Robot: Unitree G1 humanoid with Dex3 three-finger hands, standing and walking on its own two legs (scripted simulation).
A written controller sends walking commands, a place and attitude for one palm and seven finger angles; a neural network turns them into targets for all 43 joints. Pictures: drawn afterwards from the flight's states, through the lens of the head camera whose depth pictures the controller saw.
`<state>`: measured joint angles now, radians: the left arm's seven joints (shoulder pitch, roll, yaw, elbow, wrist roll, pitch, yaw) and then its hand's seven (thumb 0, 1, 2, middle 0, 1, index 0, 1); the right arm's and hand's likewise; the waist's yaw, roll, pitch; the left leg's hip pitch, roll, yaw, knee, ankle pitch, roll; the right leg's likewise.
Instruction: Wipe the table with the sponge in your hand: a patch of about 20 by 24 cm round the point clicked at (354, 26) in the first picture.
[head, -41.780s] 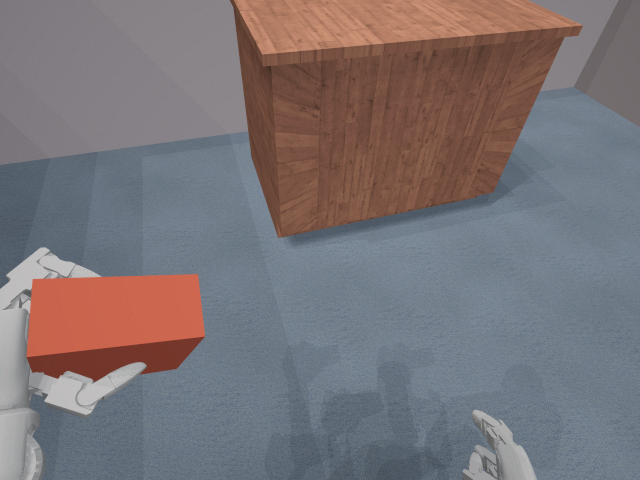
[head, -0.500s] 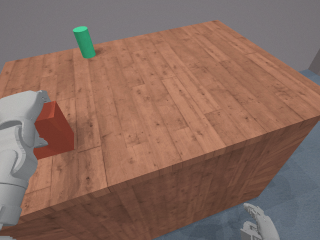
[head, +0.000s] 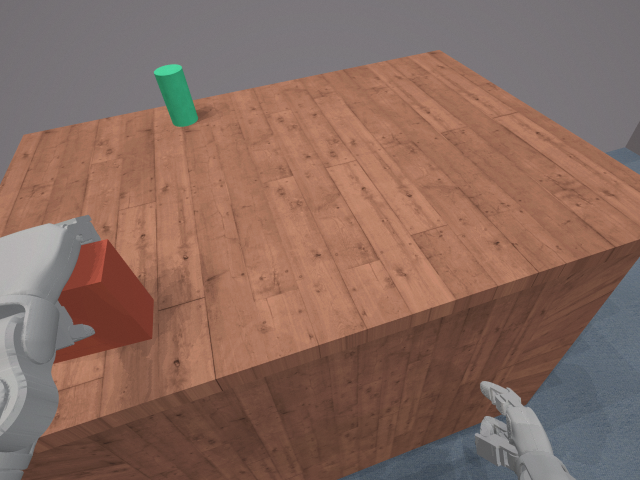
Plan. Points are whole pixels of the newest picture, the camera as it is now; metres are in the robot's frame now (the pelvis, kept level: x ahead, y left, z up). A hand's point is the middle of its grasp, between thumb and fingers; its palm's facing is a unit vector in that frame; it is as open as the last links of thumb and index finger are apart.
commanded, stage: wipe back along the first lane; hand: left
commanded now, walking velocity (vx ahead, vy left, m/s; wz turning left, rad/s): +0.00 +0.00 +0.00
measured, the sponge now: (85, 315) +0.25 +0.33 +0.10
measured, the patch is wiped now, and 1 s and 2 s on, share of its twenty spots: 1.00 1.00 1.00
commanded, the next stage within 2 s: lift the sponge slowly off the table in 0.26 s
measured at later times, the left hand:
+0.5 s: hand (65, 308) +0.23 +0.31 +0.16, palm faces +0.17 -0.05 -0.98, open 10.3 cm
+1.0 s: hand (65, 312) +0.22 +0.30 +0.16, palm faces +0.11 -0.08 -0.99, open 10.3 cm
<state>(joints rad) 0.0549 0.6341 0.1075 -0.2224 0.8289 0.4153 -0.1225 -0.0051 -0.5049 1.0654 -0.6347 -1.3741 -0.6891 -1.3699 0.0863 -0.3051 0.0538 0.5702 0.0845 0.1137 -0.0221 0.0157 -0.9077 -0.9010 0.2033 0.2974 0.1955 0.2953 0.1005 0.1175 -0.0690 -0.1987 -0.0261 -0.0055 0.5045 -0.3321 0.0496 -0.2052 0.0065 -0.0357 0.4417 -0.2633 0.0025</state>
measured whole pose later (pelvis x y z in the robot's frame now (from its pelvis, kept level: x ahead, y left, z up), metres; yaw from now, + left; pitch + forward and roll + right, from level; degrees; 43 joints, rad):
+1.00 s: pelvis -0.01 -0.01 +0.00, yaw +0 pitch -1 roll -1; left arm 0.09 0.65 0.05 -0.35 0.81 0.51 -0.17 -0.01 -0.52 1.06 -0.65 -1.35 -0.71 -1.34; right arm 0.05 -0.29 0.08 0.59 0.08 0.08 -0.06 0.02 -0.91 -0.90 0.20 0.30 0.20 0.30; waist 0.13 0.11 -0.04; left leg -0.17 -0.02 -0.01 0.49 -0.31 0.03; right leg -0.18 0.01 -0.04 0.45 -0.26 -0.02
